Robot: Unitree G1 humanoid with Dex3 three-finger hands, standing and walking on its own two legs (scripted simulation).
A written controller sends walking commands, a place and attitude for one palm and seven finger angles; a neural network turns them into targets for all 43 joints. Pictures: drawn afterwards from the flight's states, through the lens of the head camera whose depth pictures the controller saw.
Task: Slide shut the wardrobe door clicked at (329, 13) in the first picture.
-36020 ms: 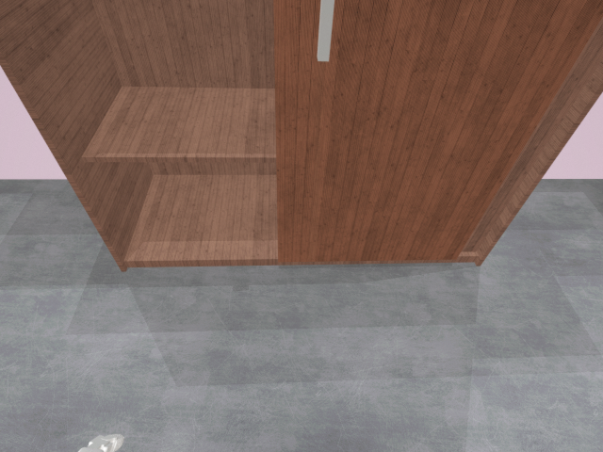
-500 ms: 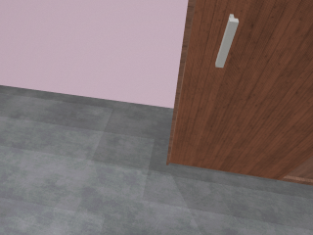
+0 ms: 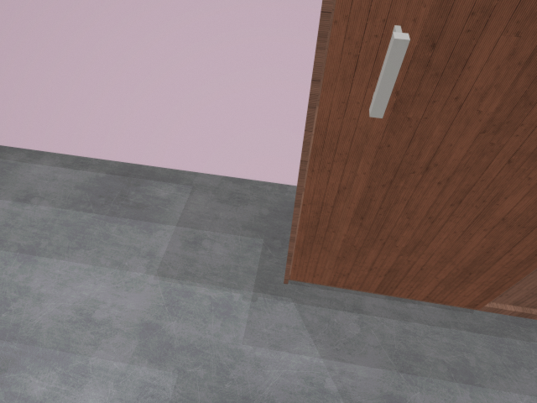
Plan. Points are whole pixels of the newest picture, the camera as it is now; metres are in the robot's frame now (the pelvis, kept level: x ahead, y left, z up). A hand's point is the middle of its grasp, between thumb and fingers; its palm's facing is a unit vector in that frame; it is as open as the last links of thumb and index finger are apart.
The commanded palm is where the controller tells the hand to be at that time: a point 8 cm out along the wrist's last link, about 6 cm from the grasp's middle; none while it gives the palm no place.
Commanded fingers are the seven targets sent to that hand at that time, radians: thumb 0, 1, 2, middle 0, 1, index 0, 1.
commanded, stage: look to check the result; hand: right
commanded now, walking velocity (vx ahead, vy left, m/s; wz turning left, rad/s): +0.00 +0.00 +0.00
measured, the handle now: (386, 72) +0.63 -0.17 +0.18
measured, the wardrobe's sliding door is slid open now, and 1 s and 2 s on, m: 0.00 0.00 0.00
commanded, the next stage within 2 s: stand and wait in 0.10 s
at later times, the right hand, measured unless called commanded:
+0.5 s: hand out of the picture +0.05 -0.22 -0.17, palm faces -0.03 +0.95 -0.30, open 7.4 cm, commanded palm none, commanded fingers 0.00 -0.90 -0.90 0.20 0.30 0.20 0.30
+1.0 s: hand out of the picture +0.09 -0.23 -0.15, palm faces -0.05 +0.93 -0.36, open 7.4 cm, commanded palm none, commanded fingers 0.00 -0.90 -0.90 0.20 0.30 0.20 0.30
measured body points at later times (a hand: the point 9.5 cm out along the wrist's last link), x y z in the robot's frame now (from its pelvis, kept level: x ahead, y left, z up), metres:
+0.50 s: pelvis +0.00 +0.00 +0.00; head +0.03 +0.01 +0.45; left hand +0.05 +0.28 -0.15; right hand +0.05 -0.27 -0.14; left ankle -0.03 +0.12 -0.75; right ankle -0.03 -0.08 -0.75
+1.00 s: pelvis +0.01 +0.02 +0.00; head +0.03 +0.02 +0.45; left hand +0.09 +0.31 -0.14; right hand +0.09 -0.28 -0.13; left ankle -0.03 +0.12 -0.75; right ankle -0.03 -0.08 -0.75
